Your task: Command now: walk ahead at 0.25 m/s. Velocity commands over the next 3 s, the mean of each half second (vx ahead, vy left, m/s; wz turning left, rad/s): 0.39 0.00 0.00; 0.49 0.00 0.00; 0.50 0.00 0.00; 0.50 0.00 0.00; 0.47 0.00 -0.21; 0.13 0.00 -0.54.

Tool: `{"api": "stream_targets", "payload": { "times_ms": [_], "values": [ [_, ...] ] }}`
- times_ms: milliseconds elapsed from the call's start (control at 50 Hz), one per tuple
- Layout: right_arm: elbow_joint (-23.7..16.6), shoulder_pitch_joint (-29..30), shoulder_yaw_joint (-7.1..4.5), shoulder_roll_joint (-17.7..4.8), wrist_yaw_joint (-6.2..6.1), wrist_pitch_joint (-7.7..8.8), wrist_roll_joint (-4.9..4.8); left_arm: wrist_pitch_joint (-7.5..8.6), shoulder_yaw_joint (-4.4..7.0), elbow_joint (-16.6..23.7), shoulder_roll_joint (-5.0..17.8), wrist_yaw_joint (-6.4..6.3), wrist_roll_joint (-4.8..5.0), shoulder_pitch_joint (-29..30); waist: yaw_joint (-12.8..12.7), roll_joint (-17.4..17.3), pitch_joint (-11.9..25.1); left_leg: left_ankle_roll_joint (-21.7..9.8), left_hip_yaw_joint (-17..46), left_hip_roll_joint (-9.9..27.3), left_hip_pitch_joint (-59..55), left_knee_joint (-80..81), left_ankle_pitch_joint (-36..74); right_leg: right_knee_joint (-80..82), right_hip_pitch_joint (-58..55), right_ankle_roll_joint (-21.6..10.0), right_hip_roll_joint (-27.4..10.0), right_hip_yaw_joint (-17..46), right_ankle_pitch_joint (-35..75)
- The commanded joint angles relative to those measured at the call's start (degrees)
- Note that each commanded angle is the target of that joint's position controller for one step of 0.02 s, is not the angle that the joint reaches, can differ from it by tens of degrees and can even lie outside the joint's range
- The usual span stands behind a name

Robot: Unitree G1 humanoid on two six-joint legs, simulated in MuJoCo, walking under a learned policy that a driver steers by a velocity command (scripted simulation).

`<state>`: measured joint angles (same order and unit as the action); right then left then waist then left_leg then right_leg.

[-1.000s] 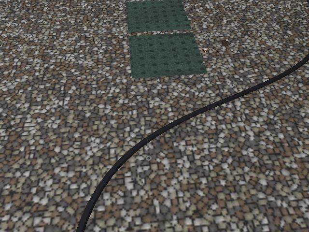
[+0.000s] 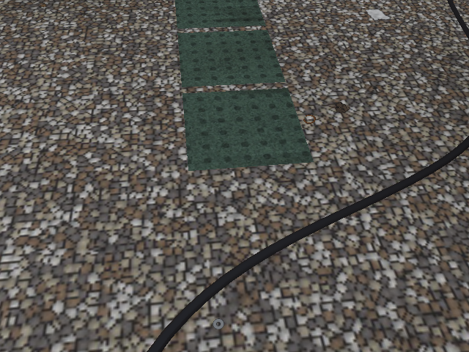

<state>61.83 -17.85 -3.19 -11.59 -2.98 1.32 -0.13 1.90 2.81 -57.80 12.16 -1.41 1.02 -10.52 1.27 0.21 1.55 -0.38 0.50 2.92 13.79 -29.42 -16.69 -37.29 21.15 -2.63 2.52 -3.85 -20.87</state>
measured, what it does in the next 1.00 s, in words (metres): walks ahead: right foot, then left foot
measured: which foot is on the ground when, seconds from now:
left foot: down 0.00-0.20, up 0.22-0.64, down 0.66-1.00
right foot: up 0.00-0.18, down 0.20-0.66, up 0.68-1.00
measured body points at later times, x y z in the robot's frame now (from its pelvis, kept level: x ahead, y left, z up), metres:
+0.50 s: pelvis +0.18 -0.04 +0.01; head +0.20 -0.04 +0.45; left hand +0.12 +0.20 -0.14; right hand +0.34 -0.29 -0.11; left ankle +0.35 +0.12 -0.68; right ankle +0.07 -0.13 -0.74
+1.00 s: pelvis +0.46 +0.02 +0.01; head +0.47 +0.02 +0.46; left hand +0.62 +0.28 -0.11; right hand +0.45 -0.24 -0.13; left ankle +0.43 +0.10 -0.74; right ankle +0.63 -0.18 -0.66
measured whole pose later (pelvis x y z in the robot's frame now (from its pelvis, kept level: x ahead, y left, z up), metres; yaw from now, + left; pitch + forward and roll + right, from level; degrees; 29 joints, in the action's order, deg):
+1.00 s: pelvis +0.46 +0.02 +0.01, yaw +0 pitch +1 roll +1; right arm 57.8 -20.1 -3.2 -12.8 0.2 5.6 0.1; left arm 4.4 4.6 -52.6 14.9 -0.8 0.5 -6.1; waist 3.1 2.0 0.3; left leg -4.3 -3.8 -4.2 4.4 -12.6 -9.3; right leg -47.7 40.9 -1.0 -8.8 2.7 0.5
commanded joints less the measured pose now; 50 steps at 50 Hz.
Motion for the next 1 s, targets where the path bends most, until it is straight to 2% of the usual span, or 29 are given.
{"api": "stream_targets", "payload": {
  "times_ms": [20,60,100,140,180,200,220,240,260,280,300,340,380,460,520,580,620,640,660,680,700,720,740,760,780,820,860,920,1000],
  "values": [
    [-0.51,-5.16,-2.20,-8.79,-0.13,3.06,-0.59,2.32,1.84,3.72,5.23,0.72,0.37,4.07,1.09,-11.24,-6.47,-12.10,23.65,16.46,-6.99,20.67,-17.89,-14.71,17.58,-1.48,-3.73,4.39,-4.07],
    [-0.94,-4.63,-2.00,-7.57,0.28,3.63,-1.45,3.48,1.39,4.33,3.59,1.40,0.91,6.25,0.97,-8.13,-6.10,-10.00,18.62,13.94,-10.51,19.32,-11.48,-7.50,18.05,-1.95,-5.22,4.01,-2.55],
    [-1.38,-4.31,-2.35,-8.92,0.69,3.36,-1.14,4.10,0.95,4.82,2.39,1.76,0.74,8.50,1.28,-8.45,-4.97,-9.01,13.31,11.08,-7.08,18.38,-6.61,0.25,9.50,-1.34,-3.45,0.46,-1.09],
    [-1.66,-4.05,-2.83,-10.68,1.13,2.87,-1.64,3.73,1.04,3.33,2.69,2.04,0.81,4.97,-0.65,-8.44,-4.13,-8.84,10.00,9.35,-0.90,16.03,-6.69,7.89,-2.17,-0.81,-1.19,-2.49,4.47],
    [-2.07,-3.57,-2.76,-10.44,1.27,2.82,-1.88,2.92,2.08,0.27,4.84,1.56,1.22,-3.16,-4.11,-6.63,-2.13,-7.45,8.36,7.70,6.15,11.16,-5.32,10.33,-15.46,-0.95,-0.24,-2.18,7.59],
    [-2.88,-1.32,-2.27,-8.74,1.35,3.14,-1.53,2.79,2.97,-1.18,7.19,1.06,1.41,-9.64,-7.37,-3.17,0.04,-5.12,4.88,5.31,11.79,1.93,-0.82,12.35,-24.15,-2.62,-4.62,3.89,6.07],
    [-5.14,0.35,-1.22,-3.93,1.44,4.07,-0.98,2.70,4.54,-2.30,13.66,0.51,0.77,-16.80,-9.19,12.41,2.60,-0.89,-3.88,-0.90,25.09,-19.38,-2.43,19.59,-34.48,-8.27,-17.50,23.76,0.77],
    [-7.07,2.33,-1.05,-3.54,1.33,5.36,-1.09,3.39,4.45,-3.62,15.41,1.32,-0.04,-21.60,-10.21,17.70,4.34,-0.64,-0.45,-3.42,34.29,-34.30,-14.83,25.92,-35.94,-15.35,-26.44,42.43,-3.81],
    [-7.51,3.54,-1.67,-6.15,1.88,6.08,-2.01,4.17,2.87,-2.33,11.30,1.49,-0.44,-16.24,-7.18,10.69,-0.26,-2.37,3.52,1.10,39.65,-41.92,-11.64,25.44,-32.87,-14.87,-26.00,39.80,-6.42],
    [-7.43,4.03,-1.75,-6.81,2.47,6.35,-2.49,4.57,1.88,-0.84,8.04,1.88,-0.55,-11.86,-5.47,7.55,-2.92,-3.75,3.30,3.28,40.28,-42.93,-5.48,25.83,-29.24,-12.47,-22.79,32.65,-4.55],
    [-7.10,4.16,-1.84,-6.31,2.45,6.36,-2.06,4.68,1.44,0.31,7.62,2.34,-0.70,-8.49,-4.01,4.74,-4.27,-4.14,2.65,4.57,38.98,-40.92,-0.60,26.90,-25.54,-10.81,-20.35,27.25,-0.08],
    [-7.11,4.32,-2.25,-6.04,2.45,5.78,-1.29,4.23,0.54,0.61,5.72,2.46,-0.85,-7.32,-2.23,4.23,-5.25,-3.62,1.91,6.04,34.08,-35.01,4.44,28.26,-20.42,-8.71,-17.21,18.72,13.45],
    [-7.65,5.37,-2.05,-4.62,2.67,5.15,-1.00,3.83,0.56,-0.21,6.48,1.81,-1.07,-10.02,-1.97,4.35,-5.12,-2.20,0.07,5.22,32.33,-30.29,7.67,28.76,-19.05,-8.91,-15.70,14.08,22.14],
    [-11.93,16.48,-0.72,-2.46,3.40,4.88,-0.87,3.65,0.88,-0.06,8.69,0.59,-0.88,-11.36,-3.59,3.71,-7.41,-0.82,-2.32,2.29,26.18,-11.22,17.99,30.89,-13.84,-8.22,-13.35,8.36,23.16],
    [-13.84,21.67,-0.25,-3.23,4.33,4.69,-1.35,3.84,1.36,-1.15,9.38,0.42,-0.08,-14.50,-4.69,4.05,-8.59,-1.39,-2.78,0.83,22.52,-4.64,21.26,31.77,-15.33,-8.19,-14.75,7.56,21.03],
    [-15.40,23.36,-0.42,-5.01,5.15,4.80,-1.47,3.38,1.86,-2.02,9.29,0.32,0.35,-15.34,-3.53,3.72,-8.76,-3.65,-1.56,0.65,22.60,-0.94,18.69,28.68,-22.70,-7.10,-17.46,7.17,26.65],
    [-14.96,19.26,-1.52,-7.62,5.25,4.93,-1.39,2.82,2.41,-1.69,10.53,0.35,0.10,-14.16,-0.50,5.33,-4.56,-5.40,-3.38,-1.97,14.53,-0.69,14.65,21.77,-25.85,-5.79,-17.66,6.07,43.44],
    [-13.16,12.47,-2.67,-9.64,5.05,4.85,-1.35,2.38,2.38,-1.50,10.45,0.40,-0.09,-13.37,3.25,5.80,-0.22,-6.75,-4.91,-4.01,5.16,-0.75,13.32,13.05,-25.17,-4.72,-15.97,4.43,52.43],
    [-10.30,2.25,-4.01,-12.33,4.65,4.63,-1.38,2.10,1.84,-0.85,9.35,0.49,-0.50,-12.77,7.71,5.28,5.88,-8.66,-3.15,-2.62,-10.04,-1.77,13.27,-0.10,-18.07,-2.86,-13.10,2.65,50.41],
    [-8.65,-6.74,-5.32,-17.80,4.24,4.46,0.16,2.52,0.26,0.27,3.87,1.00,-1.06,-18.27,6.69,-5.49,15.87,-16.04,18.87,12.74,-33.36,-1.43,6.61,-23.42,3.02,0.31,-6.28,0.77,28.48],
    [-7.94,-8.53,-4.41,-16.57,4.64,4.40,0.12,4.05,-1.15,-0.39,0.00,1.55,-0.31,-20.73,5.23,-14.49,23.12,-20.35,42.31,20.51,-39.75,10.28,-4.15,-36.58,13.96,1.05,1.13,8.61,-11.68],
    [-8.30,-4.51,-3.13,-12.27,4.77,4.66,-0.58,5.17,0.51,1.01,6.03,1.77,1.43,-14.22,5.50,-10.88,15.38,-16.72,38.45,17.88,-33.98,12.91,-8.00,-42.04,20.17,-0.40,-2.48,11.73,-10.29],
    [-9.74,1.74,-2.40,-10.27,4.72,4.84,-0.86,5.72,1.00,2.91,8.28,1.56,2.05,-9.06,3.97,-7.60,7.51,-14.38,29.83,16.31,-24.33,14.26,-4.14,-41.19,21.97,-1.32,-5.63,9.43,-4.56],
    [-10.68,6.46,-1.79,-8.71,4.83,5.04,-0.31,5.71,1.37,3.26,8.60,0.99,1.36,-6.66,1.95,-2.79,3.64,-13.34,23.24,14.42,-14.70,16.09,1.66,-38.03,18.97,-1.46,-8.44,8.37,0.84],
    [-10.89,8.88,-1.40,-7.37,5.06,5.34,0.39,5.05,1.83,3.08,7.74,0.57,0.59,-7.17,-0.42,-2.79,1.32,-12.49,18.20,12.21,-7.70,17.87,5.48,-34.80,15.22,-1.51,-10.44,8.40,4.00],
    [-10.00,8.86,-1.08,-6.27,5.23,5.52,0.62,3.41,1.78,2.44,4.96,0.32,0.42,-10.11,-2.80,-4.48,0.49,-12.59,13.30,9.91,-1.88,20.93,6.45,-31.19,10.57,-1.34,-11.92,8.40,5.79],
    [-9.03,6.73,-1.28,-7.75,4.61,5.68,0.52,2.54,2.01,3.37,4.87,0.07,0.22,-8.02,-3.13,-4.17,-1.83,-13.38,10.38,9.45,0.34,23.17,8.18,-27.30,12.66,-0.31,-12.48,7.70,8.44],
    [-8.02,2.92,-1.57,-9.58,3.31,5.49,0.45,2.45,2.43,5.97,5.84,0.06,-0.67,-0.69,-1.64,-2.65,-4.15,-13.44,8.82,9.67,-2.51,24.47,11.08,-17.75,19.80,1.55,-12.77,7.62,17.23],
    [-7.30,-0.79,-1.43,-9.97,2.53,4.98,-0.08,3.12,1.96,8.01,4.59,1.01,-0.60,6.70,0.50,-3.06,-4.96,-11.34,4.20,7.76,-5.14,24.25,14.11,-4.31,18.97,2.06,-10.52,5.49,27.77]
  ]
}}
Next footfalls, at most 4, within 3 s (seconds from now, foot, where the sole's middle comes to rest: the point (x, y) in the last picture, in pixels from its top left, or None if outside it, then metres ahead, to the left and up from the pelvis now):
0.20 right None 0.11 -0.14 -0.78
0.66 left None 0.47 0.10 -0.78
1.24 right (278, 274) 0.79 -0.15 -0.78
1.78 left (207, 198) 1.11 0.09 -0.78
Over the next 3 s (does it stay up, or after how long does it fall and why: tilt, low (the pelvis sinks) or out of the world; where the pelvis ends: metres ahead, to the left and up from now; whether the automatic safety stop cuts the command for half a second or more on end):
stays up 1.48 -0.07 0.00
